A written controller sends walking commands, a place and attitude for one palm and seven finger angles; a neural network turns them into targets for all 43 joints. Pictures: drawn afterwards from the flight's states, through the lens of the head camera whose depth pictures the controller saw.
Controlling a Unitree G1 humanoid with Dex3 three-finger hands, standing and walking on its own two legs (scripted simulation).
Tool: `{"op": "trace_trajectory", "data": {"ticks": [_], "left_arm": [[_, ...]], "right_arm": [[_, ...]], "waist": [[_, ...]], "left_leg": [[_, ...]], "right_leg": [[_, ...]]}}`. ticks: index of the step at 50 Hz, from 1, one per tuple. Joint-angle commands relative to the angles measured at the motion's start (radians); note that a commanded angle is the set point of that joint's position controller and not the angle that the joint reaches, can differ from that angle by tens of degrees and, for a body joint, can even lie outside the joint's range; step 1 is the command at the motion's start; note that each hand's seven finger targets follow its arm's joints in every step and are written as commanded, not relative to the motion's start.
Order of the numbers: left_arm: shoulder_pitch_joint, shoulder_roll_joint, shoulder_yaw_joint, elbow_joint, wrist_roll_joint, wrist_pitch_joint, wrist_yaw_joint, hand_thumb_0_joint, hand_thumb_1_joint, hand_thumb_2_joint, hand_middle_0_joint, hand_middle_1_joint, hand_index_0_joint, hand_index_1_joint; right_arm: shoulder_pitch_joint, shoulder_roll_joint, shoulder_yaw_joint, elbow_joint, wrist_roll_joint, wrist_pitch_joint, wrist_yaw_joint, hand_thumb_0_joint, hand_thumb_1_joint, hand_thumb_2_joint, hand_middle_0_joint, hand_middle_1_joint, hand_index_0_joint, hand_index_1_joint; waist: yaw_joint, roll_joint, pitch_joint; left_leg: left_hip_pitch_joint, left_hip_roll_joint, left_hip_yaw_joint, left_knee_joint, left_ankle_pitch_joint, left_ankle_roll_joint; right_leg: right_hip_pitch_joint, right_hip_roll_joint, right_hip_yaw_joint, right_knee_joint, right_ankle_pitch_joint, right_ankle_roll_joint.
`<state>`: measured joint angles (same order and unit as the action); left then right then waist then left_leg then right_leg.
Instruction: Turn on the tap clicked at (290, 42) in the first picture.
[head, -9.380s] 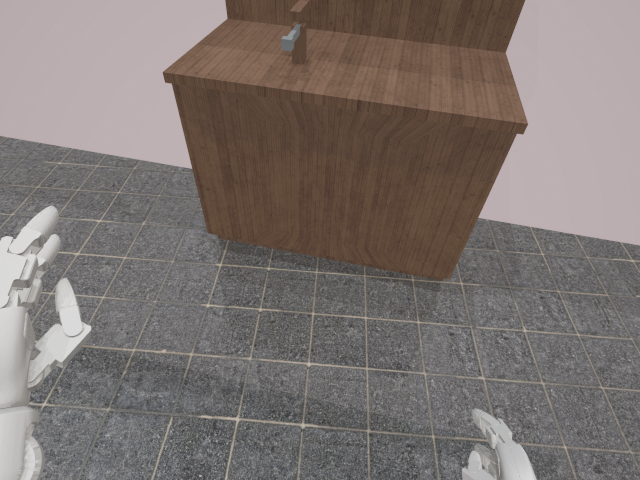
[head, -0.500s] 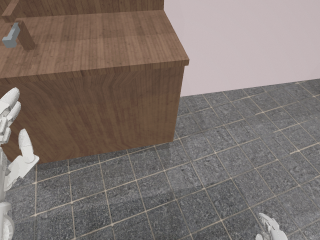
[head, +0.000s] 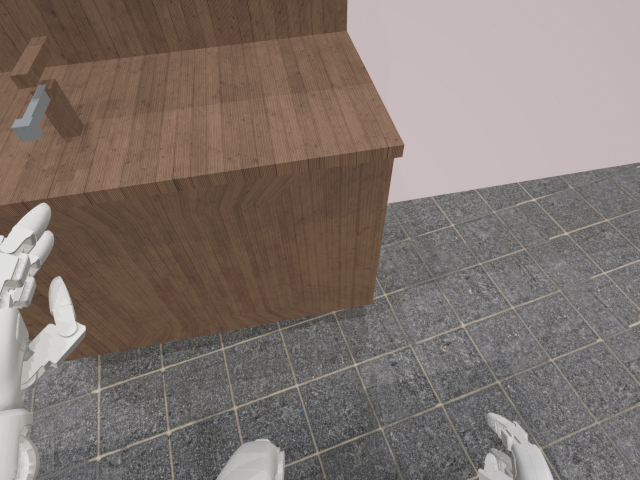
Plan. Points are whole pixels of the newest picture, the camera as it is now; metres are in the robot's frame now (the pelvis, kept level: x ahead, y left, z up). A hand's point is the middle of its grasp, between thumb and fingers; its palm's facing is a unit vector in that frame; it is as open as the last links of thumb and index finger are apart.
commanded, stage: take the last steps up to it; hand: left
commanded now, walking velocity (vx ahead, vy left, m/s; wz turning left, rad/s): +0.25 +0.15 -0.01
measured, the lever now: (27, 129) +0.60 +0.53 +0.09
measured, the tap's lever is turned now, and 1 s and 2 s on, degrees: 0 0 0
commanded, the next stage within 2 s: come to a stop and stand still in 0.48 s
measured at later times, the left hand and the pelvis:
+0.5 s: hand (26, 227) +0.31 +0.31 +0.18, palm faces +0.34 -0.82 -0.46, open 7.4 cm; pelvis +0.10 +0.09 -0.01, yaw -2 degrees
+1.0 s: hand out of the picture +0.34 +0.37 +0.17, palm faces +0.36 -0.82 -0.44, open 7.4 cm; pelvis +0.12 +0.13 -0.01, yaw -3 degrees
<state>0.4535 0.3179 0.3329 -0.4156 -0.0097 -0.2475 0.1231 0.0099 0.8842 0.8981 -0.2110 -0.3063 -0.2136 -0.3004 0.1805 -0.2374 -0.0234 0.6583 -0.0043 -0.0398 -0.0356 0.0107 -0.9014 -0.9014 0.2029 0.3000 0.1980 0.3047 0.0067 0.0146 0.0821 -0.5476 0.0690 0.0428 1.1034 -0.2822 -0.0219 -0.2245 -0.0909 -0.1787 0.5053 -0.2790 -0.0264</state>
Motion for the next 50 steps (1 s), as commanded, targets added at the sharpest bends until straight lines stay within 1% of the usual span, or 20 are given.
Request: {"op": "trace_trajectory", "data": {"ticks": [1,5,7,8,9,10,11,13,17,26,28,30,31,33,36,42,44,46,47,50], "left_arm": [[-0.013,0.264,0.178,-0.33,-0.009,-0.084,0.047,0.0,0.9,0.9,-0.2,-0.3,-0.2,-0.3],[0.046,0.249,0.206,-0.356,-0.016,-0.064,0.066,0.0,0.9,0.9,-0.2,-0.3,-0.2,-0.3],[0.041,0.235,0.2,-0.352,-0.015,-0.065,0.07,0.0,0.9,0.9,-0.2,-0.3,-0.2,-0.3],[0.021,0.23,0.195,-0.35,-0.019,-0.072,0.068,0.0,0.9,0.9,-0.2,-0.3,-0.2,-0.3],[0.005,0.218,0.184,-0.364,-0.021,-0.077,0.066,0.0,0.9,0.9,-0.2,-0.3,-0.2,-0.3],[-0.005,0.229,0.184,-0.345,-0.013,-0.084,0.065,0.0,0.9,0.9,-0.2,-0.3,-0.2,-0.3],[-0.006,0.244,0.181,-0.265,-0.007,-0.085,0.058,0.0,0.9,0.9,-0.2,-0.3,-0.2,-0.3],[-0.046,0.259,0.196,-0.295,-0.013,-0.082,0.054,0.0,0.9,0.9,-0.2,-0.3,-0.2,-0.3],[-0.01,0.211,0.136,-0.408,-0.016,-0.075,0.036,0.0,0.9,0.9,-0.2,-0.3,-0.2,-0.3],[-0.019,0.229,0.167,-0.236,-0.025,-0.016,0.04,0.0,0.9,0.9,-0.2,-0.3,-0.2,-0.3],[-0.059,0.225,0.154,-0.191,-0.016,-0.014,0.038,0.0,0.9,0.9,-0.2,-0.3,-0.2,-0.3],[-0.102,0.239,0.154,-0.162,-0.022,-0.009,0.039,0.0,0.9,0.9,-0.2,-0.3,-0.2,-0.3],[-0.133,0.206,0.117,-0.169,-0.032,-0.006,0.032,0.0,0.9,0.9,-0.2,-0.3,-0.2,-0.3],[-0.099,0.218,0.134,-0.183,-0.022,-0.011,0.041,0.0,0.9,0.9,-0.2,-0.3,-0.2,-0.3],[-0.071,0.235,0.143,-0.277,-0.009,-0.028,0.054,0.0,0.9,0.9,-0.2,-0.3,-0.2,-0.3],[0.035,0.246,0.18,-0.41,-0.024,-0.012,0.075,0.0,0.9,0.9,-0.2,-0.3,-0.2,-0.3],[0.021,0.252,0.184,-0.439,-0.03,-0.014,0.075,0.0,0.9,0.9,-0.2,-0.3,-0.2,-0.3],[0.051,0.238,0.176,-0.37,-0.031,-0.024,0.063,0.0,0.9,0.9,-0.2,-0.3,-0.2,-0.3],[0.066,0.233,0.183,-0.34,-0.028,-0.025,0.059,0.0,0.9,0.9,-0.2,-0.3,-0.2,-0.3],[-0.038,0.194,0.127,-0.335,-0.016,-0.026,0.054,0.0,0.9,0.9,-0.2,-0.3,-0.2,-0.3]], "right_arm": [[-0.071,-0.052,-0.034,-0.176,0.003,-0.068,-0.007,0.0,-0.9,-0.9,0.2,0.3,0.2,0.3],[-0.044,-0.041,-0.045,-0.207,0.003,-0.071,-0.011,0.0,-0.9,-0.9,0.2,0.3,0.2,0.3],[-0.024,-0.052,-0.056,-0.211,0.009,-0.069,-0.023,0.0,-0.9,-0.9,0.2,0.3,0.2,0.3],[-0.008,-0.071,-0.067,-0.21,0.013,-0.068,-0.03,0.0,-0.9,-0.9,0.2,0.3,0.2,0.3],[-0.015,-0.105,-0.079,-0.216,0.017,-0.065,-0.028,0.0,-0.9,-0.9,0.2,0.3,0.2,0.3],[-0.011,-0.1,-0.078,-0.227,0.019,-0.069,-0.022,0.0,-0.9,-0.9,0.2,0.3,0.2,0.3],[-0.025,-0.091,-0.07,-0.213,0.017,-0.082,-0.024,0.0,-0.9,-0.9,0.2,0.3,0.2,0.3],[-0.032,-0.087,-0.064,-0.177,0.017,-0.089,-0.022,0.0,-0.9,-0.9,0.2,0.3,0.2,0.3],[-0.038,-0.072,-0.048,-0.175,0.025,-0.114,-0.004,0.0,-0.9,-0.9,0.2,0.3,0.2,0.3],[-0.042,-0.068,-0.012,-0.162,0.009,-0.1,-0.029,0.0,-0.9,-0.9,0.2,0.3,0.2,0.3],[-0.042,-0.069,-0.011,-0.158,0.011,-0.082,-0.029,0.0,-0.9,-0.9,0.2,0.3,0.2,0.3],[-0.048,-0.056,-0.006,-0.187,0.016,-0.081,-0.019,0.0,-0.9,-0.9,0.2,0.3,0.2,0.3],[-0.048,-0.08,-0.022,-0.182,0.023,-0.079,-0.004,0.0,-0.9,-0.9,0.2,0.3,0.2,0.3],[-0.064,-0.056,0.001,-0.168,0.018,-0.071,-0.002,0.0,-0.9,-0.9,0.2,0.3,0.2,0.3],[-0.116,-0.031,0.025,-0.183,0.008,-0.056,-0.024,0.0,-0.9,-0.9,0.2,0.3,0.2,0.3],[-0.06,-0.039,0.0,-0.225,0.001,-0.035,-0.046,0.0,-0.9,-0.9,0.2,0.3,0.2,0.3],[-0.055,-0.079,-0.02,-0.241,0.008,-0.031,-0.05,0.0,-0.9,-0.9,0.2,0.3,0.2,0.3],[-0.036,-0.09,-0.034,-0.249,0.014,-0.044,-0.043,0.0,-0.9,-0.9,0.2,0.3,0.2,0.3],[-0.039,-0.076,-0.023,-0.237,-0.001,-0.048,-0.04,0.0,-0.9,-0.9,0.2,0.3,0.2,0.3],[-0.016,-0.088,-0.024,-0.207,0.001,-0.074,-0.021,0.0,-0.9,-0.9,0.2,0.3,0.2,0.3]], "waist": [[0.008,-0.138,-0.169],[0.015,-0.19,-0.214],[-0.006,-0.119,-0.237],[-0.026,0.001,-0.258],[-0.026,0.238,-0.26],[-0.015,0.28,-0.252],[-0.019,0.222,-0.183],[-0.018,0.176,-0.182],[-0.006,0.233,-0.172],[-0.001,0.082,-0.184],[-0.003,-0.015,-0.187],[-0.01,-0.319,-0.171],[-0.009,-0.332,-0.163],[-0.01,-0.186,-0.135],[0.001,-0.113,-0.172],[-0.006,-0.071,-0.233],[0.001,0.099,-0.242],[0.007,0.198,-0.19],[0.003,0.264,-0.157],[-0.013,0.257,-0.17]], "left_leg": [[0.054,0.01,0.082,-0.332,0.02,0.012],[0.194,-0.042,0.155,-0.538,0.059,0.015],[0.352,-0.052,0.163,-0.672,0.144,0.021],[0.477,-0.008,0.101,-0.694,0.19,0.048],[0.599,0.178,-0.154,-0.703,0.381,0.131],[0.598,0.301,-0.345,-0.75,0.468,0.22],[0.511,0.319,-0.369,-0.783,0.387,0.249],[0.484,0.282,-0.269,-0.762,0.349,0.257],[0.383,0.175,-0.073,-0.782,0.33,0.196],[0.344,0.183,-0.052,-0.709,0.234,0.133],[0.216,0.136,-0.034,-0.554,0.124,0.099],[-0.017,-0.052,0.05,-0.192,-0.212,0.011],[-0.01,-0.046,-0.03,-0.059,-0.249,-0.005],[0.009,-0.007,-0.061,-0.054,-0.213,-0.016],[0.12,-0.028,0.03,-0.279,-0.14,-0.011],[0.323,-0.051,0.051,-0.623,0.166,-0.012],[0.406,0.095,-0.079,-0.675,0.525,0.028],[0.395,0.222,-0.191,-0.748,0.589,0.092],[0.369,0.249,-0.231,-0.774,0.618,0.129],[0.402,0.207,-0.142,-0.723,0.629,0.113]], "right_leg": [[0.172,-0.226,0.169,-0.16,0.434,-0.103],[0.202,-0.209,0.162,-0.082,0.467,-0.083],[0.155,-0.148,0.111,0.053,0.396,-0.034],[0.055,-0.107,0.087,0.206,0.337,-0.002],[-0.173,-0.004,0.028,0.418,-0.064,0.045],[-0.295,0.052,0.075,0.612,-0.396,0.041],[-0.339,0.04,0.117,0.699,-0.379,0.032],[-0.384,-0.018,0.131,0.706,-0.285,0.046],[-0.289,-0.006,0.073,0.541,-0.126,0.058],[-0.026,0.046,0.013,0.048,-0.054,0.047],[0.123,-0.026,0.126,-0.09,0.073,0.001],[0.213,-0.338,0.6,-0.183,0.356,-0.164],[0.177,-0.365,0.6,-0.196,0.422,-0.183],[0.153,-0.318,0.421,-0.138,0.603,-0.169],[0.167,-0.206,0.183,-0.069,0.748,-0.093],[0.161,-0.136,0.147,0.007,0.579,-0.035],[0.067,-0.036,0.105,0.096,0.307,0.029],[-0.052,0.048,0.102,0.202,-0.198,0.041],[-0.089,0.061,0.111,0.252,-0.257,0.044],[-0.067,0.06,0.109,0.167,-0.158,0.044]]}}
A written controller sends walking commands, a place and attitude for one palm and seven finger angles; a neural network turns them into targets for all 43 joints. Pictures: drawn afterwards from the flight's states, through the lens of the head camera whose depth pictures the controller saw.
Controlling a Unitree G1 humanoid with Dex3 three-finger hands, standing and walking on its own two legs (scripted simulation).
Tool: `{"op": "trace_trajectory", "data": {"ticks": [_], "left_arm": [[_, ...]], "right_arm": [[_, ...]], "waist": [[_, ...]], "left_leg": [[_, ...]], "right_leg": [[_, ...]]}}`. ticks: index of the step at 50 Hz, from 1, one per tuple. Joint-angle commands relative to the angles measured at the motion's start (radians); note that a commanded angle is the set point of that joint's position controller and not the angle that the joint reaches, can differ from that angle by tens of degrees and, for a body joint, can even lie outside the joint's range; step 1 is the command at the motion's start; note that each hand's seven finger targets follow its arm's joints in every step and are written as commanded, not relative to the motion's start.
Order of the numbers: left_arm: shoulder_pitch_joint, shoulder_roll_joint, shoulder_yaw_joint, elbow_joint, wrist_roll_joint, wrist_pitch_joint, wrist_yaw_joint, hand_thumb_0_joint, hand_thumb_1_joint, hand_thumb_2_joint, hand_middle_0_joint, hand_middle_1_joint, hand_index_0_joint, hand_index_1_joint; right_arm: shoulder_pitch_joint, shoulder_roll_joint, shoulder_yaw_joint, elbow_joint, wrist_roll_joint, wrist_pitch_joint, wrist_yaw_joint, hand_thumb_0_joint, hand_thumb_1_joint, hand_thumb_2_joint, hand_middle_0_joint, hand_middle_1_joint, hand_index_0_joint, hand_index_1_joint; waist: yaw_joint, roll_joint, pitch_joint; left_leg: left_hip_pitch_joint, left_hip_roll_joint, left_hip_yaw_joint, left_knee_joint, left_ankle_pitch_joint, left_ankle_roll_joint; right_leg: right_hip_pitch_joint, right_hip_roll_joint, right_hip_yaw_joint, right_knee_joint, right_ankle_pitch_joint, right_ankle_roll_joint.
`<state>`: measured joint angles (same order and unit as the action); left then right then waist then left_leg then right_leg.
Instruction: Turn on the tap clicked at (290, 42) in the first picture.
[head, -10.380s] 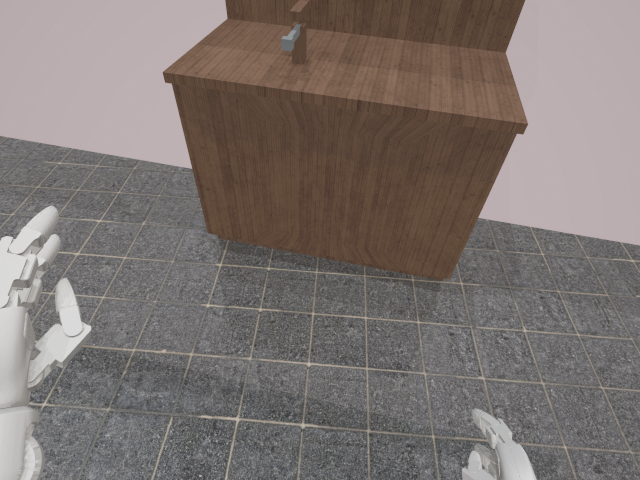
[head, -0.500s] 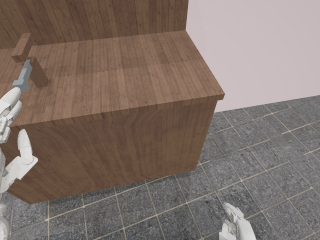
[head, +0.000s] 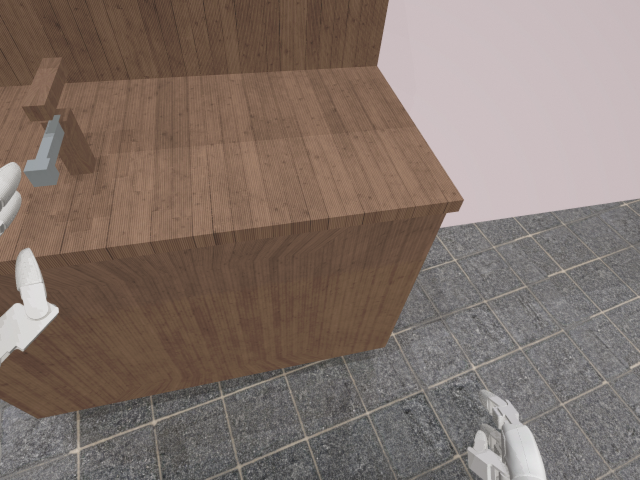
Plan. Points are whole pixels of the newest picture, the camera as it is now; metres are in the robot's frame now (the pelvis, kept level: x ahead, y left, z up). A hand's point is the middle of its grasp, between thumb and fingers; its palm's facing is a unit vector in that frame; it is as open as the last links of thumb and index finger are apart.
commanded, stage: come to a stop and stand still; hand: left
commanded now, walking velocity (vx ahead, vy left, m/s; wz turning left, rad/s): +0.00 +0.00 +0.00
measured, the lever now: (42, 172) +0.46 +0.42 +0.09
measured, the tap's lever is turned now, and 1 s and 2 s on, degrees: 0 0 0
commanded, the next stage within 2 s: look again from close up in 0.66 s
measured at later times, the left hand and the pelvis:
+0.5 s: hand (16, 358) +0.18 +0.26 +0.17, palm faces +0.42 -0.83 -0.37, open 7.4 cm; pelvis -0.04 +0.01 +0.00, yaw +0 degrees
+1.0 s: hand (34, 314) +0.21 +0.27 +0.17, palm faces +0.34 -0.87 -0.35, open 7.4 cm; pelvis -0.02 +0.04 +0.01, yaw -2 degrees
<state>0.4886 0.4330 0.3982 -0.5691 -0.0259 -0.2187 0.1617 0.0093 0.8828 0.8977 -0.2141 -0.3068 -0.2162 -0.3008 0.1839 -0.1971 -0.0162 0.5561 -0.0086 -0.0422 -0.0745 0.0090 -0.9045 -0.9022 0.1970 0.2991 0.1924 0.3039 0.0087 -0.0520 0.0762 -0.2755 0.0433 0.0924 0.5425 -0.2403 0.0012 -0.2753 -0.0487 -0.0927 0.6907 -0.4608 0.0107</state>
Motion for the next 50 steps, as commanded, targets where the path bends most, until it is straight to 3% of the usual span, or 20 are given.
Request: {"op": "trace_trajectory", "data": {"ticks": [1,5,7,9,10,12,16,18,21,27,33,37,38,39,40,41,42,44,46,50], "left_arm": [[-0.09,0.071,0.044,-0.201,-0.001,-0.051,0.014,0.0,0.9,0.9,-0.2,-0.3,-0.2,-0.3],[-0.062,0.063,0.026,-0.144,0.002,-0.02,0.007,0.0,0.9,0.9,-0.2,-0.3,-0.2,-0.3],[-0.068,0.085,0.046,-0.127,-0.001,-0.012,0.009,0.0,0.9,0.9,-0.2,-0.3,-0.2,-0.3],[-0.07,0.084,0.043,-0.108,-0.022,0.004,0.001,0.0,0.9,0.9,-0.2,-0.3,-0.2,-0.3],[-0.072,0.091,0.051,-0.113,-0.025,0.008,0.001,0.0,0.9,0.9,-0.2,-0.3,-0.2,-0.3],[-0.077,0.11,0.071,-0.119,-0.026,0.008,0.007,0.0,0.9,0.9,-0.2,-0.3,-0.2,-0.3],[-0.141,0.115,0.067,-0.151,-0.023,-0.006,0.005,0.0,0.9,0.9,-0.2,-0.3,-0.2,-0.3],[-0.125,0.093,0.052,-0.108,-0.013,-0.016,0.003,0.0,0.9,0.9,-0.2,-0.3,-0.2,-0.3],[-0.134,0.065,0.033,-0.088,0.002,-0.029,0.003,0.0,0.9,0.9,-0.2,-0.3,-0.2,-0.3],[-0.109,0.063,0.022,-0.125,0.009,-0.044,0.009,0.0,0.9,0.9,-0.2,-0.3,-0.2,-0.3],[-0.108,0.079,0.039,-0.121,0.0,-0.036,0.012,0.0,0.9,0.9,-0.2,-0.3,-0.2,-0.3],[-0.123,0.072,0.031,-0.101,-0.007,-0.026,0.01,0.0,0.9,0.9,-0.2,-0.3,-0.2,-0.3],[-1.071,0.888,0.626,-0.255,0.113,-0.106,-0.011,0.0,0.9,0.9,-0.2,-0.3,-0.2,-0.3],[-0.566,0.279,0.187,0.249,0.031,-0.066,-0.057,0.0,0.9,0.9,-0.2,-0.3,-0.2,-0.3],[-0.311,0.196,0.151,0.208,-0.005,-0.072,-0.054,0.0,0.9,0.9,-0.2,-0.3,-0.2,-0.3],[-0.271,0.044,0.042,0.267,-0.013,-0.064,-0.059,0.0,0.9,0.9,-0.2,-0.3,-0.2,-0.3],[-0.301,0.071,0.018,0.131,-0.02,-0.075,-0.063,0.0,0.9,0.9,-0.2,-0.3,-0.2,-0.3],[-0.221,0.037,-0.03,0.009,-0.024,-0.083,-0.068,0.0,0.9,0.9,-0.2,-0.3,-0.2,-0.3],[-0.136,0.031,-0.038,-0.053,-0.021,-0.078,-0.063,0.0,0.9,0.9,-0.2,-0.3,-0.2,-0.3],[-0.135,0.139,0.096,-0.083,-0.008,-0.078,-0.038,0.0,0.9,0.9,-0.2,-0.3,-0.2,-0.3]], "right_arm": [[-0.019,-0.126,-0.031,-0.106,0.01,-0.082,0.021,0.0,-0.9,-0.9,0.2,0.3,0.2,0.3],[-0.035,-0.128,-0.02,-0.106,0.017,-0.086,0.028,0.0,-0.9,-0.9,0.2,0.3,0.2,0.3],[-0.049,-0.11,-0.007,-0.11,0.017,-0.076,0.025,0.0,-0.9,-0.9,0.2,0.3,0.2,0.3],[-0.045,-0.098,-0.01,-0.109,0.02,-0.065,0.023,0.0,-0.9,-0.9,0.2,0.3,0.2,0.3],[-0.054,-0.095,-0.007,-0.107,0.019,-0.059,0.02,0.0,-0.9,-0.9,0.2,0.3,0.2,0.3],[-0.07,-0.078,0.008,-0.101,0.014,-0.051,0.011,0.0,-0.9,-0.9,0.2,0.3,0.2,0.3],[-0.082,-0.099,0.005,-0.101,0.012,-0.048,-0.007,0.0,-0.9,-0.9,0.2,0.3,0.2,0.3],[-0.074,-0.104,0.008,-0.1,0.01,-0.052,-0.009,0.0,-0.9,-0.9,0.2,0.3,0.2,0.3],[-0.073,-0.11,0.004,-0.101,0.011,-0.063,-0.008,0.0,-0.9,-0.9,0.2,0.3,0.2,0.3],[-0.046,-0.113,-0.006,-0.1,0.012,-0.094,0.001,0.0,-0.9,-0.9,0.2,0.3,0.2,0.3],[-0.047,-0.109,-0.009,-0.094,0.007,-0.09,0.002,0.0,-0.9,-0.9,0.2,0.3,0.2,0.3],[-0.054,-0.107,-0.004,-0.089,0.009,-0.087,-0.003,0.0,-0.9,-0.9,0.2,0.3,0.2,0.3],[0.01,-0.151,-0.049,-0.081,-0.043,-0.135,-0.002,0.0,-0.9,-0.9,0.2,0.3,0.2,0.3],[-0.021,-0.023,0.009,-0.037,-0.004,-0.141,0.004,0.0,-0.9,-0.9,0.2,0.3,0.2,0.3],[-0.029,-0.083,-0.019,-0.096,0.017,-0.149,0.011,0.0,-0.9,-0.9,0.2,0.3,0.2,0.3],[-0.017,-0.097,-0.029,-0.113,0.032,-0.158,0.025,0.0,-0.9,-0.9,0.2,0.3,0.2,0.3],[-0.02,-0.117,-0.028,-0.103,0.029,-0.16,0.036,0.0,-0.9,-0.9,0.2,0.3,0.2,0.3],[-0.048,-0.122,-0.026,-0.111,0.026,-0.169,0.056,0.0,-0.9,-0.9,0.2,0.3,0.2,0.3],[-0.079,-0.116,-0.018,-0.134,0.031,-0.177,0.067,0.0,-0.9,-0.9,0.2,0.3,0.2,0.3],[-0.072,-0.122,-0.012,-0.151,0.02,-0.167,0.054,0.0,-0.9,-0.9,0.2,0.3,0.2,0.3]], "waist": [[-0.016,0.297,-0.183],[-0.01,0.204,-0.18],[-0.014,0.078,-0.179],[-0.016,-0.097,-0.143],[-0.015,-0.108,-0.121],[-0.013,-0.057,-0.114],[-0.009,0.054,-0.113],[-0.007,0.138,-0.061],[0.001,0.214,-0.046],[0.001,0.169,-0.123],[-0.007,0.063,-0.107],[-0.009,0.07,-0.101],[0.066,-0.106,-0.01],[0.01,-0.143,-0.155],[0.048,-0.058,-0.118],[0.026,0.082,-0.16],[0.031,0.171,-0.188],[0.037,0.207,-0.201],[0.04,0.201,-0.164],[0.035,0.032,-0.144]], "left_leg": [[0.172,0.22,-0.162,-0.144,0.582,0.08],[0.059,0.19,-0.141,-0.135,0.297,0.05],[-0.024,0.119,-0.089,-0.076,0.102,0.008],[-0.002,0.022,-0.046,0.039,-0.052,-0.025],[0.01,0.01,-0.055,0.074,-0.064,-0.025],[0.022,0.016,-0.068,0.046,-0.051,-0.017],[0.041,0.069,-0.117,-0.104,0.028,0.002],[-0.031,0.107,-0.169,-0.201,-0.147,0.019],[-0.16,0.138,-0.214,-0.307,-0.317,0.038],[-0.083,0.105,-0.171,-0.247,-0.217,0.023],[-0.011,0.052,-0.106,-0.115,-0.123,-0.001],[0.011,0.064,-0.116,-0.124,-0.064,0.0],[-0.107,0.039,-0.073,0.051,0.027,0.013],[0.016,-0.06,-0.097,0.053,0.037,0.013],[0.053,-0.024,-0.077,0.01,0.057,0.001],[0.079,-0.021,-0.061,-0.044,0.081,-0.004],[0.112,-0.012,-0.089,-0.092,0.108,0.008],[0.107,0.041,-0.152,-0.163,0.087,0.03],[0.025,0.078,-0.193,-0.247,-0.049,0.044],[-0.065,0.078,-0.209,-0.283,-0.211,0.042]], "right_leg": [[-0.012,0.025,0.017,-0.068,0.066,0.012],[0.141,0.02,0.016,-0.27,0.204,0.013],[0.18,-0.055,0.107,-0.312,0.378,-0.013],[0.039,-0.159,0.233,-0.383,0.261,-0.072],[-0.012,-0.188,0.258,-0.41,0.202,-0.095],[-0.036,-0.185,0.236,-0.408,0.144,-0.094],[-0.015,-0.072,0.129,-0.329,0.099,-0.031],[-0.009,-0.027,0.106,-0.318,-0.003,-0.016],[0.101,0.016,0.068,-0.235,0.049,-0.006],[0.126,0.007,0.081,-0.276,0.118,-0.013],[0.009,-0.057,0.165,-0.378,0.049,-0.038],[0.0,-0.043,0.143,-0.36,0.1,-0.029],[-0.061,-0.087,0.251,-0.472,0.379,-0.011],[-0.052,-0.136,0.265,-0.378,0.348,-0.096],[-0.032,-0.121,0.279,-0.414,0.313,-0.067],[0.058,-0.114,0.25,-0.358,0.347,-0.085],[0.071,-0.075,0.205,-0.32,0.318,-0.067],[0.067,-0.019,0.145,-0.29,0.204,-0.029],[0.109,0.015,0.1,-0.247,0.177,-0.018],[0.135,0.028,0.09,-0.274,0.141,-0.014]]}}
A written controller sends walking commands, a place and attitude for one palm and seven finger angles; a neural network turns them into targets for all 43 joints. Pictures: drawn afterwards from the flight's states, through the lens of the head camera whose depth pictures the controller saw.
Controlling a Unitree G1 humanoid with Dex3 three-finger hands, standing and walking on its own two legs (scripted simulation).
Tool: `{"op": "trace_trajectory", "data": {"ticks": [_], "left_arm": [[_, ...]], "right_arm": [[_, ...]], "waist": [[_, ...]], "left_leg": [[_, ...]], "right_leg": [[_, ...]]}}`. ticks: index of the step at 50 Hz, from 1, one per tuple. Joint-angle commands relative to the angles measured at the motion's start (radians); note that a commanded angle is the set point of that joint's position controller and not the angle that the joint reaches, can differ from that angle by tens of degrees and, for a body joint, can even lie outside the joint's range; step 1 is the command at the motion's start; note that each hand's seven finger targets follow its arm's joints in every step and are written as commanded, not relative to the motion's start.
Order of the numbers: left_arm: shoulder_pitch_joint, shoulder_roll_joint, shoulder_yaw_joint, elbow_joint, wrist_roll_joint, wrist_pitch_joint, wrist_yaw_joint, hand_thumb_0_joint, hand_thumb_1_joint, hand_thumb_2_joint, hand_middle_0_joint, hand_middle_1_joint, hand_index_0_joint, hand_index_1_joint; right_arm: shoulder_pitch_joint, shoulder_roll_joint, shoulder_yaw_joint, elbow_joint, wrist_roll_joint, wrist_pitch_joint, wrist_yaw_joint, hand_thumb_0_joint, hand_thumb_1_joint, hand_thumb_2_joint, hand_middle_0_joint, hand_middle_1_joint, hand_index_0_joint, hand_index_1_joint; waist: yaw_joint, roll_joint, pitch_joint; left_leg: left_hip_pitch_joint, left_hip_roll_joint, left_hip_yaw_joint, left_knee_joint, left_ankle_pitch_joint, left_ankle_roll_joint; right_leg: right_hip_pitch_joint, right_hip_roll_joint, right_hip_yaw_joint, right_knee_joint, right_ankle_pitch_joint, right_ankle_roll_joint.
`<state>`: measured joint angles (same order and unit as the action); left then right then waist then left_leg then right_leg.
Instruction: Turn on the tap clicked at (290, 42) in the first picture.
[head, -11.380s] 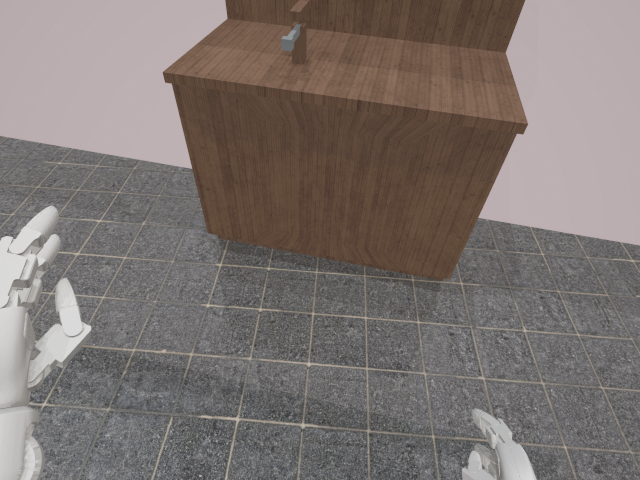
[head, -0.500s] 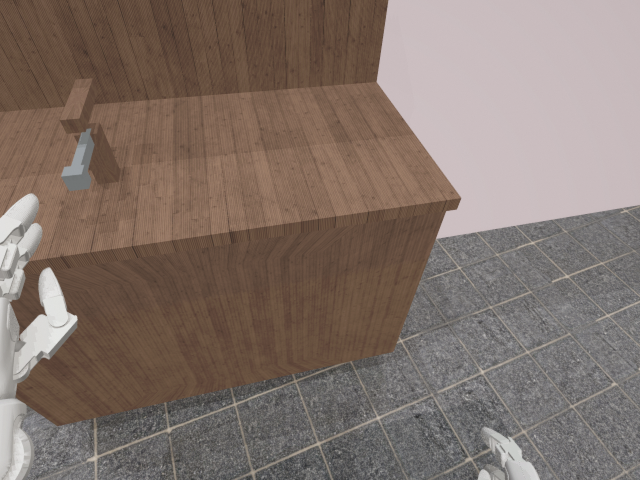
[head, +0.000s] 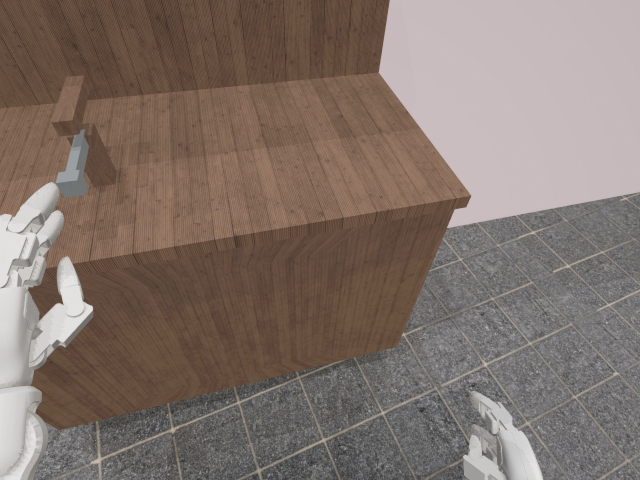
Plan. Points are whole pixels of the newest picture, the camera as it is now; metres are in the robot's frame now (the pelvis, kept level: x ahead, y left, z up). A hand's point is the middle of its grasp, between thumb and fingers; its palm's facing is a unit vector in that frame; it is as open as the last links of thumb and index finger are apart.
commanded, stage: look again from close up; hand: left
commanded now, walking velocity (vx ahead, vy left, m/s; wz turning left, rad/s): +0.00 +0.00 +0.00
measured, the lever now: (72, 183) +0.46 +0.40 +0.09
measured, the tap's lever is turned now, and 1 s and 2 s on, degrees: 0 0 0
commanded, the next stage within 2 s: shuffle to correct the standing spot in 0.02 s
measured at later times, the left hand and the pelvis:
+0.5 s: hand (99, 258) +0.29 +0.26 +0.15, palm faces +0.36 -0.86 -0.36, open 7.4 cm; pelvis +0.06 +0.02 -0.01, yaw -1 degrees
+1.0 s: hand (68, 255) +0.28 +0.28 +0.17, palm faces +0.40 -0.83 -0.39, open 7.4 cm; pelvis +0.06 +0.04 -0.02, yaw -2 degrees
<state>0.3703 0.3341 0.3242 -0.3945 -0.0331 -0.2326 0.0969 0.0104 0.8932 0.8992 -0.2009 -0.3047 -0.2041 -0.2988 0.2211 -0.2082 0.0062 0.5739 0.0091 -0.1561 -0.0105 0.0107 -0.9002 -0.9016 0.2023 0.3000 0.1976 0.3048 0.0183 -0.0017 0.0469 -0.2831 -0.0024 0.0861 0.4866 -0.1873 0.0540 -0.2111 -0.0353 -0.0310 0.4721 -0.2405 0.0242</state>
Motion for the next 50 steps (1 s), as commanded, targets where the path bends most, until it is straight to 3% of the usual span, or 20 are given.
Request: {"op": "trace_trajectory", "data": {"ticks": [1,3,6,9,12,14,16,20,21,23,26,28,32,40,42,45,46,47,49,50], "left_arm": [[-0.047,0.3,0.235,-0.285,-0.002,-0.068,0.035,0.0,0.9,0.9,-0.2,-0.3,-0.2,-0.3],[-0.079,0.261,0.219,-0.263,-0.009,-0.073,0.036,0.0,0.9,0.9,-0.2,-0.3,-0.2,-0.3],[-0.155,0.242,0.189,-0.296,-0.007,-0.078,0.034,0.0,0.9,0.9,-0.2,-0.3,-0.2,-0.3],[-0.125,0.171,0.115,-0.267,0.001,-0.067,0.029,0.0,0.9,0.9,-0.2,-0.3,-0.2,-0.3],[-0.104,0.119,0.05,-0.255,0.007,-0.044,0.024,0.0,0.9,0.9,-0.2,-0.3,-0.2,-0.3],[-0.097,0.131,0.058,-0.248,0.008,-0.031,0.026,0.0,0.9,0.9,-0.2,-0.3,-0.2,-0.3],[-0.084,0.177,0.108,-0.228,0.004,-0.023,0.032,0.0,0.9,0.9,-0.2,-0.3,-0.2,-0.3],[-0.053,0.207,0.161,-0.226,-0.011,-0.028,0.034,0.0,0.9,0.9,-0.2,-0.3,-0.2,-0.3],[-0.054,0.237,0.189,-0.246,-0.017,-0.032,0.036,0.0,0.9,0.9,-0.2,-0.3,-0.2,-0.3],[-0.041,0.215,0.171,-0.256,-0.021,-0.039,0.033,0.0,0.9,0.9,-0.2,-0.3,-0.2,-0.3],[-0.03,0.229,0.184,-0.29,-0.03,-0.048,0.031,0.0,0.9,0.9,-0.2,-0.3,-0.2,-0.3],[-0.019,0.206,0.16,-0.292,-0.028,-0.05,0.031,0.0,0.9,0.9,-0.2,-0.3,-0.2,-0.3],[-0.002,0.213,0.17,-0.298,-0.027,-0.056,0.036,0.0,0.9,0.9,-0.2,-0.3,-0.2,-0.3],[-0.004,0.218,0.185,-0.272,-0.028,-0.063,0.043,0.0,0.9,0.9,-0.2,-0.3,-0.2,-0.3],[-0.015,0.222,0.187,-0.286,-0.03,-0.064,0.045,0.0,0.9,0.9,-0.2,-0.3,-0.2,-0.3],[-0.028,0.209,0.171,-0.308,-0.024,-0.06,0.041,0.0,0.9,0.9,-0.2,-0.3,-0.2,-0.3],[-0.041,0.228,0.183,-0.329,-0.023,-0.062,0.041,0.0,0.9,0.9,-0.2,-0.3,-0.2,-0.3],[-0.037,0.206,0.166,-0.317,-0.018,-0.062,0.043,0.0,0.9,0.9,-0.2,-0.3,-0.2,-0.3],[-0.028,0.187,0.154,-0.273,-0.015,-0.056,0.045,0.0,0.9,0.9,-0.2,-0.3,-0.2,-0.3],[-0.038,0.184,0.151,-0.271,-0.012,-0.057,0.047,0.0,0.9,0.9,-0.2,-0.3,-0.2,-0.3]], "right_arm": [[-0.11,-0.116,-0.036,-0.169,-0.001,-0.049,-0.019,0.0,-0.9,-0.9,0.2,0.3,0.2,0.3],[-0.107,-0.103,-0.027,-0.169,-0.007,-0.045,-0.028,0.0,-0.9,-0.9,0.2,0.3,0.2,0.3],[-0.108,-0.102,-0.024,-0.164,-0.013,-0.053,-0.034,0.0,-0.9,-0.9,0.2,0.3,0.2,0.3],[-0.087,-0.112,-0.03,-0.143,-0.02,-0.059,-0.024,0.0,-0.9,-0.9,0.2,0.3,0.2,0.3],[-0.086,-0.124,-0.035,-0.14,-0.022,-0.052,-0.012,0.0,-0.9,-0.9,0.2,0.3,0.2,0.3],[-0.09,-0.13,-0.039,-0.143,-0.022,-0.036,-0.011,0.0,-0.9,-0.9,0.2,0.3,0.2,0.3],[-0.104,-0.129,-0.038,-0.151,-0.023,-0.021,-0.018,0.0,-0.9,-0.9,0.2,0.3,0.2,0.3],[-0.108,-0.12,-0.037,-0.167,-0.016,0.014,-0.023,0.0,-0.9,-0.9,0.2,0.3,0.2,0.3],[-0.119,-0.121,-0.038,-0.176,-0.015,0.017,-0.027,0.0,-0.9,-0.9,0.2,0.3,0.2,0.3],[-0.113,-0.115,-0.036,-0.179,-0.011,0.025,-0.024,0.0,-0.9,-0.9,0.2,0.3,0.2,0.3],[-0.121,-0.12,-0.04,-0.19,-0.006,0.024,-0.023,0.0,-0.9,-0.9,0.2,0.3,0.2,0.3],[-0.102,-0.125,-0.044,-0.184,-0.002,0.025,-0.017,0.0,-0.9,-0.9,0.2,0.3,0.2,0.3],[-0.091,-0.132,-0.052,-0.175,0.0,0.027,-0.014,0.0,-0.9,-0.9,0.2,0.3,0.2,0.3],[-0.091,-0.133,-0.062,-0.169,0.007,0.049,-0.013,0.0,-0.9,-0.9,0.2,0.3,0.2,0.3],[-0.092,-0.133,-0.06,-0.167,0.008,0.049,-0.015,0.0,-0.9,-0.9,0.2,0.3,0.2,0.3],[-0.081,-0.135,-0.063,-0.17,0.005,0.041,-0.009,0.0,-0.9,-0.9,0.2,0.3,0.2,0.3],[-0.092,-0.135,-0.062,-0.174,0.004,0.032,-0.01,0.0,-0.9,-0.9,0.2,0.3,0.2,0.3],[-0.081,-0.133,-0.06,-0.166,-0.001,0.03,-0.008,0.0,-0.9,-0.9,0.2,0.3,0.2,0.3],[-0.084,-0.138,-0.058,-0.166,-0.003,0.029,-0.006,0.0,-0.9,-0.9,0.2,0.3,0.2,0.3],[-0.096,-0.137,-0.057,-0.166,-0.003,0.03,-0.007,0.0,-0.9,-0.9,0.2,0.3,0.2,0.3]], "waist": [[0.022,0.008,-0.112],[0.016,0.035,-0.113],[0.008,0.137,-0.136],[0.006,0.123,-0.199],[-0.004,0.104,-0.202],[-0.005,0.072,-0.193],[-0.005,0.069,-0.161],[-0.006,0.013,-0.163],[-0.007,0.033,-0.159],[-0.009,0.036,-0.164],[-0.012,0.077,-0.171],[-0.014,0.087,-0.183],[-0.017,0.09,-0.196],[-0.019,0.01,-0.177],[-0.023,0.051,-0.182],[-0.027,0.166,-0.152],[-0.025,0.191,-0.141],[-0.028,0.175,-0.135],[-0.015,0.123,-0.116],[-0.008,0.106,-0.122]], "left_leg": [[-0.03,0.112,-0.188,-0.225,-0.232,-0.021],[-0.02,0.101,-0.174,-0.207,-0.192,-0.023],[0.052,0.095,-0.152,-0.181,-0.071,-0.032],[0.14,0.074,-0.098,-0.091,0.064,-0.032],[0.155,0.067,-0.086,-0.054,0.122,-0.037],[0.143,0.069,-0.082,-0.045,0.12,-0.035],[0.124,0.065,-0.07,-0.041,0.098,-0.036],[0.078,0.061,-0.063,0.006,0.137,-0.026],[0.081,0.051,-0.05,0.016,0.158,-0.03],[0.068,0.05,-0.053,0.038,0.18,-0.026],[0.102,0.05,-0.053,0.045,0.271,-0.024],[0.119,0.066,-0.069,0.049,0.338,-0.019],[0.132,0.083,-0.087,0.06,0.386,-0.019],[0.056,0.069,-0.088,0.101,0.276,-0.033],[0.087,0.081,-0.11,0.074,0.315,-0.039],[0.188,0.149,-0.202,-0.03,0.349,-0.019],[0.219,0.162,-0.199,-0.044,0.339,-0.013],[0.2,0.171,-0.222,-0.053,0.316,-0.008],[0.094,0.16,-0.186,-0.045,0.218,-0.013],[0.02,0.136,-0.148,-0.012,0.143,-0.021]], "right_leg": [[0.057,0.022,0.023,-0.069,-0.074,-0.027],[0.064,0.015,0.027,-0.081,-0.04,-0.032],[0.066,0.015,0.025,-0.084,0.051,-0.036],[0.066,0.005,0.042,-0.092,0.154,-0.049],[0.05,0.012,0.045,-0.071,0.184,-0.059],[0.039,0.013,0.04,-0.053,0.181,-0.061],[0.022,0.011,0.047,-0.046,0.178,-0.068],[0.057,-0.009,0.05,-0.002,0.232,-0.079],[0.056,-0.017,0.061,0.003,0.262,-0.083],[0.071,-0.032,0.065,0.03,0.291,-0.086],[0.055,-0.025,0.043,0.075,0.334,-0.074],[0.045,-0.017,0.016,0.117,0.325,-0.065],[0.033,-0.021,-0.002,0.142,0.284,-0.06],[0.045,-0.065,0.05,0.15,0.262,-0.079],[0.012,-0.054,0.023,0.19,0.229,-0.066],[-0.124,0.017,-0.07,0.236,-0.073,-0.028],[-0.153,0.023,-0.079,0.234,-0.13,-0.028],[-0.14,0.019,-0.087,0.214,-0.161,-0.03],[-0.036,0.009,-0.091,0.118,-0.117,-0.042],[0.052,-0.007,-0.075,0.061,-0.038,-0.055]]}}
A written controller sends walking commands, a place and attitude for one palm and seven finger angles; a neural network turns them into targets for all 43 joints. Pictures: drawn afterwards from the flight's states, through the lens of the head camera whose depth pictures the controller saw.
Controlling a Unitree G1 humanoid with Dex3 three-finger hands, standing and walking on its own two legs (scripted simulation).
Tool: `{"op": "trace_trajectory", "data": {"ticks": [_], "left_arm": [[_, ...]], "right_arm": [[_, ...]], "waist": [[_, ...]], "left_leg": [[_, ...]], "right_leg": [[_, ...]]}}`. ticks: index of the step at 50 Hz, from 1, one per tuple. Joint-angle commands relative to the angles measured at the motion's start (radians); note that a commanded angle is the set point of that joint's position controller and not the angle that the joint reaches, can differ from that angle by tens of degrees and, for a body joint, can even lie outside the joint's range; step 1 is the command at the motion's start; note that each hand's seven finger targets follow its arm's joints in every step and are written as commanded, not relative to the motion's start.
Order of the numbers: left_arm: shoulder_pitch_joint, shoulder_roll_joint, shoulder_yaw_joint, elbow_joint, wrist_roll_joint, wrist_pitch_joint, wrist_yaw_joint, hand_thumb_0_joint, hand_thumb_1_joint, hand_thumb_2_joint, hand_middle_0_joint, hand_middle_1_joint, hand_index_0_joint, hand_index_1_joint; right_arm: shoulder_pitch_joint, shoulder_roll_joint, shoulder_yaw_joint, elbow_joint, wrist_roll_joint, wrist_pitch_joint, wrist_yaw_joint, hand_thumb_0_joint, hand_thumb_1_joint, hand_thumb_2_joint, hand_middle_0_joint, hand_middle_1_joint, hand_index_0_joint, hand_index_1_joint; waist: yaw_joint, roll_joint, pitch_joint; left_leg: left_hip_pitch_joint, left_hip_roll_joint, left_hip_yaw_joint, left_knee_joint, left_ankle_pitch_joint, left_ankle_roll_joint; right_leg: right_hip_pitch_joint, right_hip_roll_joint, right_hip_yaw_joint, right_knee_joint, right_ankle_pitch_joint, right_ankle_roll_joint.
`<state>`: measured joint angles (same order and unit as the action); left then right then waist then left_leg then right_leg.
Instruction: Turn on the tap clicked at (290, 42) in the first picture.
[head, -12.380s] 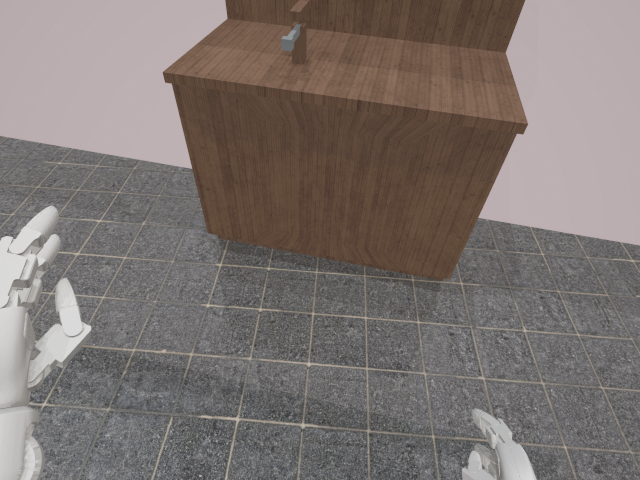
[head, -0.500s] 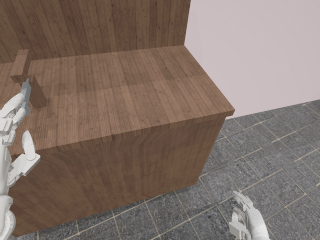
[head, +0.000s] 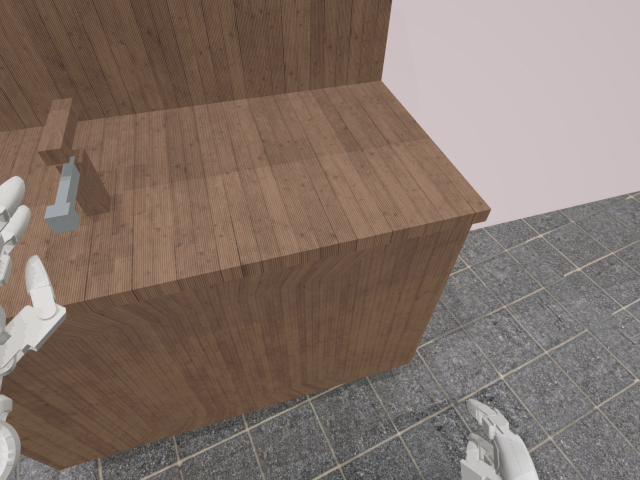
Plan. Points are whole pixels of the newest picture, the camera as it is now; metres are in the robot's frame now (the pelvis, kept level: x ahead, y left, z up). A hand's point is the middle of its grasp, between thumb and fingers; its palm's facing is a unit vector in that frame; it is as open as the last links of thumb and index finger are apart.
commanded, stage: shuffle to correct the standing spot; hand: left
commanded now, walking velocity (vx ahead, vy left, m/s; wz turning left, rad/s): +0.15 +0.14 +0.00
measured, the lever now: (62, 217) +0.39 +0.38 +0.11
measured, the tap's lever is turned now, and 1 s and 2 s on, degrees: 0 0 0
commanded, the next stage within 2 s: come to a stop and stand still in 0.46 s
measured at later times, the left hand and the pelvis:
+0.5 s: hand (35, 284) +0.23 +0.27 +0.20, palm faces +0.40 -0.80 -0.44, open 7.4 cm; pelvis +0.02 +0.04 +0.00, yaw +1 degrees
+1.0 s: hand out of the picture +0.26 +0.32 +0.21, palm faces +0.41 -0.80 -0.43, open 7.4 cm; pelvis +0.06 +0.08 +0.01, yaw +0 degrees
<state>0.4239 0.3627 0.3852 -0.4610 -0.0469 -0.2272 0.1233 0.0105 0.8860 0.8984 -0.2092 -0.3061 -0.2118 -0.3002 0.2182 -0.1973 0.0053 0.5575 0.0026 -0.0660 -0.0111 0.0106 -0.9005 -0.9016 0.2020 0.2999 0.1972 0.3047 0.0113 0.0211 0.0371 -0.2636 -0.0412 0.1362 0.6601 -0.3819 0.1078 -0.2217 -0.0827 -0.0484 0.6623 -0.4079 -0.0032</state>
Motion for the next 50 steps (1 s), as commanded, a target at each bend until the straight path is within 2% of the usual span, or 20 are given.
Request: {"op": "trace_trajectory", "data": {"ticks": [1,3,5,7,9,10,11,12,14,19,20,21,22,28,33,35,37,44,47,50], "left_arm": [[-0.08,0.178,0.111,-0.184,0.0,-0.06,0.026,0.0,0.9,0.9,-0.2,-0.3,-0.2,-0.3],[-0.078,0.175,0.1,-0.145,0.001,-0.062,0.032,0.0,0.9,0.9,-0.2,-0.3,-0.2,-0.3],[-0.123,0.171,0.093,-0.158,0.005,-0.069,0.041,0.0,0.9,0.9,-0.2,-0.3,-0.2,-0.3],[-0.14,0.158,0.077,-0.19,0.015,-0.066,0.038,0.0,0.9,0.9,-0.2,-0.3,-0.2,-0.3],[-0.147,0.161,0.073,-0.211,0.013,-0.059,0.028,0.0,0.9,0.9,-0.2,-0.3,-0.2,-0.3],[-0.161,0.164,0.071,-0.249,0.011,-0.064,0.023,0.0,0.9,0.9,-0.2,-0.3,-0.2,-0.3],[-0.174,0.166,0.074,-0.321,0.005,-0.074,0.025,0.0,0.9,0.9,-0.2,-0.3,-0.2,-0.3],[-0.165,0.183,0.087,-0.317,0.021,-0.084,0.032,0.0,0.9,0.9,-0.2,-0.3,-0.2,-0.3],[-0.12,0.195,0.116,-0.26,0.006,-0.079,0.023,0.0,0.9,0.9,-0.2,-0.3,-0.2,-0.3],[-0.047,0.184,0.121,-0.29,0.012,-0.079,0.027,0.0,0.9,0.9,-0.2,-0.3,-0.2,-0.3],[-0.018,0.19,0.124,-0.262,0.019,-0.074,0.028,0.0,0.9,0.9,-0.2,-0.3,-0.2,-0.3],[0.025,0.213,0.141,-0.205,0.02,-0.062,0.028,0.0,0.9,0.9,-0.2,-0.3,-0.2,-0.3],[-0.017,0.21,0.146,-0.199,0.005,-0.057,0.03,0.0,0.9,0.9,-0.2,-0.3,-0.2,-0.3],[-0.013,0.162,0.121,-0.076,0.015,-0.077,0.017,0.0,0.9,0.9,-0.2,-0.3,-0.2,-0.3],[-0.13,0.137,0.054,-0.183,0.012,-0.059,0.031,0.0,0.9,0.9,-0.2,-0.3,-0.2,-0.3],[-0.186,0.164,0.062,-0.311,0.006,-0.056,0.036,0.0,0.9,0.9,-0.2,-0.3,-0.2,-0.3],[-0.203,0.182,0.071,-0.344,0.013,-0.061,0.04,0.0,0.9,0.9,-0.2,-0.3,-0.2,-0.3],[-0.013,0.177,0.122,-0.351,-0.002,-0.022,0.028,0.0,0.9,0.9,-0.2,-0.3,-0.2,-0.3],[0.033,0.178,0.138,-0.263,-0.003,0.0,0.023,0.0,0.9,0.9,-0.2,-0.3,-0.2,-0.3],[0.03,0.141,0.093,-0.163,-0.021,0.04,0.018,0.0,0.9,0.9,-0.2,-0.3,-0.2,-0.3]], "right_arm": [[-0.1,-0.143,-0.053,-0.153,0.004,-0.054,-0.01,0.0,-0.9,-0.9,0.2,0.3,0.2,0.3],[-0.105,-0.133,-0.064,-0.153,0.003,-0.039,-0.009,0.0,-0.9,-0.9,0.2,0.3,0.2,0.3],[-0.12,-0.147,-0.069,-0.136,0.002,-0.031,-0.005,0.0,-0.9,-0.9,0.2,0.3,0.2,0.3],[-0.098,-0.123,-0.051,-0.111,-0.001,-0.014,0.002,0.0,-0.9,-0.9,0.2,0.3,0.2,0.3],[-0.079,-0.097,-0.046,-0.1,0.013,-0.012,-0.009,0.0,-0.9,-0.9,0.2,0.3,0.2,0.3],[-0.081,-0.115,-0.058,-0.111,0.016,-0.028,-0.016,0.0,-0.9,-0.9,0.2,0.3,0.2,0.3],[-0.104,-0.149,-0.077,-0.138,0.012,-0.046,-0.023,0.0,-0.9,-0.9,0.2,0.3,0.2,0.3],[-0.084,-0.129,-0.075,-0.136,0.005,-0.057,-0.024,0.0,-0.9,-0.9,0.2,0.3,0.2,0.3],[-0.091,-0.138,-0.076,-0.132,0.002,-0.066,-0.017,0.0,-0.9,-0.9,0.2,0.3,0.2,0.3],[-0.108,-0.128,-0.052,-0.122,0.012,-0.099,-0.008,0.0,-0.9,-0.9,0.2,0.3,0.2,0.3],[-0.097,-0.118,-0.05,-0.119,0.008,-0.097,-0.007,0.0,-0.9,-0.9,0.2,0.3,0.2,0.3],[-0.095,-0.1,-0.053,-0.122,0.006,-0.084,-0.005,0.0,-0.9,-0.9,0.2,0.3,0.2,0.3],[-0.101,-0.125,-0.057,-0.12,-0.001,-0.075,-0.006,0.0,-0.9,-0.9,0.2,0.3,0.2,0.3],[-0.076,-0.11,-0.043,-0.073,0.0,-0.051,-0.014,0.0,-0.9,-0.9,0.2,0.3,0.2,0.3],[-0.104,-0.081,-0.038,-0.083,-0.012,-0.103,-0.044,0.0,-0.9,-0.9,0.2,0.3,0.2,0.3],[-0.095,-0.118,-0.066,-0.103,-0.001,-0.112,-0.056,0.0,-0.9,-0.9,0.2,0.3,0.2,0.3],[-0.087,-0.123,-0.074,-0.117,-0.005,-0.115,-0.05,0.0,-0.9,-0.9,0.2,0.3,0.2,0.3],[-0.103,-0.108,-0.055,-0.13,-0.007,-0.128,0.006,0.0,-0.9,-0.9,0.2,0.3,0.2,0.3],[-0.091,-0.097,-0.04,-0.138,-0.001,-0.111,0.002,0.0,-0.9,-0.9,0.2,0.3,0.2,0.3],[-0.08,-0.081,-0.038,-0.128,0.005,-0.089,-0.006,0.0,-0.9,-0.9,0.2,0.3,0.2,0.3]], "waist": [[0.008,0.019,-0.119],[0.013,-0.296,-0.094],[0.024,-0.271,-0.009],[-0.005,-0.129,-0.003],[-0.045,0.026,-0.052],[-0.047,0.145,-0.065],[-0.046,0.393,-0.067],[-0.035,0.353,-0.095],[-0.021,0.181,-0.074],[0.017,0.163,-0.124],[0.019,0.036,-0.134],[0.017,-0.229,-0.123],[0.016,-0.264,-0.085],[0.002,-0.18,-0.033],[0.009,-0.134,-0.124],[0.0,0.045,-0.209],[0.005,0.178,-0.216],[0.005,0.272,-0.161],[0.0,0.099,-0.134],[-0.005,-0.233,-0.087]], "left_leg": [[-0.097,0.137,-0.154,-0.103,0.266,-0.084],[-0.306,0.032,-0.078,0.235,0.04,-0.099],[-0.417,0.126,-0.247,0.424,-0.188,-0.09],[-0.273,0.175,-0.256,0.215,-0.17,-0.074],[0.035,0.023,-0.055,-0.076,0.084,-0.107],[0.132,0.026,-0.107,-0.178,0.149,-0.094],[0.202,0.213,-0.407,-0.304,0.16,-0.009],[0.177,0.294,-0.564,-0.354,0.193,0.093],[0.012,0.315,-0.55,-0.351,0.121,0.134],[-0.162,0.189,-0.233,-0.167,0.085,0.019],[-0.255,0.12,-0.17,-0.026,-0.003,-0.023],[-0.394,0.022,-0.078,0.263,-0.075,-0.071],[-0.488,0.028,-0.124,0.491,-0.111,-0.103],[-0.386,0.142,-0.153,0.363,0.049,-0.115],[0.08,0.019,0.034,-0.152,0.302,-0.114],[0.303,0.148,-0.156,-0.197,0.545,-0.066],[0.309,0.369,-0.441,-0.315,0.715,0.061],[0.053,0.302,-0.203,-0.245,0.541,-0.033],[-0.081,0.207,-0.115,-0.169,0.227,-0.095],[-0.069,0.062,-0.105,0.077,0.024,-0.143]], "right_leg": [[0.157,-0.012,0.023,-0.162,0.226,-0.059],[0.211,-0.276,0.426,-0.301,0.258,-0.197],[0.135,-0.394,0.505,-0.349,0.171,-0.257],[0.016,-0.33,0.312,-0.254,0.145,-0.192],[-0.115,-0.108,0.022,-0.091,0.098,-0.079],[-0.163,-0.016,-0.042,0.089,0.121,-0.037],[-0.319,0.071,-0.077,0.323,-0.05,0.026],[-0.345,0.097,-0.007,0.471,-0.198,0.013],[-0.277,0.048,0.026,0.464,-0.189,0.012],[0.124,0.056,-0.045,-0.109,0.049,0.003],[0.22,-0.012,0.064,-0.242,0.042,-0.03],[0.253,-0.233,0.453,-0.384,-0.04,-0.124],[0.213,-0.377,0.634,-0.445,-0.036,-0.194],[0.109,-0.225,0.177,-0.303,0.448,-0.148],[0.052,-0.063,-0.002,-0.168,0.501,-0.058],[-0.068,0.014,-0.027,0.04,0.355,0.018],[-0.199,0.086,0.039,0.305,-0.181,0.028],[0.043,0.085,0.006,-0.1,0.085,0.011],[0.146,0.056,0.064,-0.285,0.3,0.005],[-0.036,-0.132,0.349,-0.428,0.275,-0.102]]}}
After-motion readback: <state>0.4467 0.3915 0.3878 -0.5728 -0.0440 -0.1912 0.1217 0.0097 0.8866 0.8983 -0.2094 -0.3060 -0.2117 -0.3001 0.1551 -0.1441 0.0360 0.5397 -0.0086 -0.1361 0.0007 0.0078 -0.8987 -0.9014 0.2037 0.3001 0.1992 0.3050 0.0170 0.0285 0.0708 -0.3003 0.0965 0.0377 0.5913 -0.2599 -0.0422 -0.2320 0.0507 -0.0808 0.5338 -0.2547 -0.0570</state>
